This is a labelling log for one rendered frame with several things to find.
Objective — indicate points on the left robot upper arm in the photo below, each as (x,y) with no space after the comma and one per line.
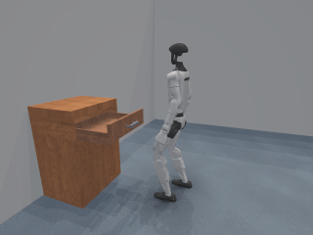
(173,81)

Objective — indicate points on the robot right forearm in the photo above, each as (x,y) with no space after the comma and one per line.
(188,102)

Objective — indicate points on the handle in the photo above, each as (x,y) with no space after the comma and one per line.
(134,123)

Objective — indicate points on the right robot upper arm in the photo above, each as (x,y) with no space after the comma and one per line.
(189,91)

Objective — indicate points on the robot left hand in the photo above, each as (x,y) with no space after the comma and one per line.
(161,138)

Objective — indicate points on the robot left forearm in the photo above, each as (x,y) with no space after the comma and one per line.
(172,113)

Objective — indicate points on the cabinet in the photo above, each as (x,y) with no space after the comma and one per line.
(72,171)

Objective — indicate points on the robot right shin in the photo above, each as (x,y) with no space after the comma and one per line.
(180,167)

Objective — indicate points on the left robot thigh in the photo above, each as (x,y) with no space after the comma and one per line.
(172,132)

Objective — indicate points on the drawer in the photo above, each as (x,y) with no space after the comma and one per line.
(107,127)

